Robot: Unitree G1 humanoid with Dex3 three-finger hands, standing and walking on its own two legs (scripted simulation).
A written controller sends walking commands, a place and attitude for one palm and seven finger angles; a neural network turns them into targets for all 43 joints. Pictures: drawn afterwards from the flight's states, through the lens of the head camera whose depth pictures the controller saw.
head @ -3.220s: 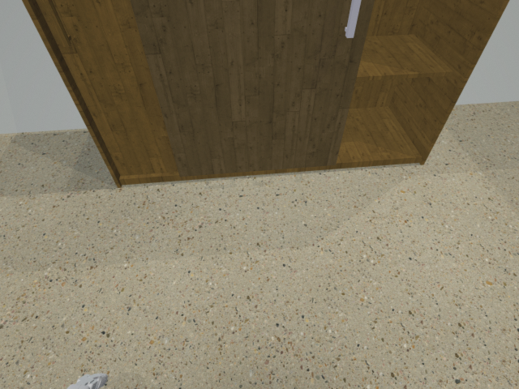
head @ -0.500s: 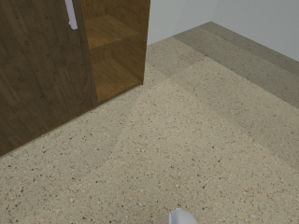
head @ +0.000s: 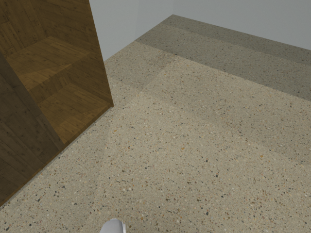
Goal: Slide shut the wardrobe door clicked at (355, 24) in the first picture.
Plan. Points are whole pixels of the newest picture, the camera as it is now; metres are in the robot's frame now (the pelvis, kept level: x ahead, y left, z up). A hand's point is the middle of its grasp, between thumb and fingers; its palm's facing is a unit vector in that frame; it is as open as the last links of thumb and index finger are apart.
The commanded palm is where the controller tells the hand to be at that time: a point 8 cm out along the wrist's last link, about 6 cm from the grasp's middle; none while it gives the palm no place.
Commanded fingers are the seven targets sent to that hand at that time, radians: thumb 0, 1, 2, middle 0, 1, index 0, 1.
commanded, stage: walk to a spot facing it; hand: left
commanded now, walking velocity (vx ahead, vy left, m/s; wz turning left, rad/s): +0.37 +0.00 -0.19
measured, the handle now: out of the picture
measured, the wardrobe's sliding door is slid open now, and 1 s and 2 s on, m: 0.51 0.51 0.51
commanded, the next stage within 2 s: turn to face it in 0.68 s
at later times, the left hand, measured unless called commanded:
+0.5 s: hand (85, 204) +0.24 +0.23 -0.17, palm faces -0.07 -0.99 -0.13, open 7.4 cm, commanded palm none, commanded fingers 0.00 0.90 0.90 -0.20 -0.30 -0.20 -0.30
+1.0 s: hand (140, 120) +0.57 +0.07 -0.15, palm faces -0.34 -0.92 -0.21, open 7.3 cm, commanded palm none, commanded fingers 0.00 0.90 0.90 -0.20 -0.30 -0.20 -0.30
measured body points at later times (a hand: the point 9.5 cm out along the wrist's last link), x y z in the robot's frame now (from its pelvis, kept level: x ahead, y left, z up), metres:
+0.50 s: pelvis +0.22 +0.06 +0.01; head +0.23 +0.07 +0.45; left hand +0.25 +0.28 -0.16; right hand +0.23 -0.19 -0.13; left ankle +0.22 +0.15 -0.74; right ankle +0.22 -0.08 -0.65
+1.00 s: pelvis +0.40 -0.05 +0.00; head +0.41 -0.07 +0.45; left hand +0.59 +0.12 -0.13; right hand +0.33 -0.26 -0.16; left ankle +0.46 +0.09 -0.66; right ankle +0.42 -0.13 -0.74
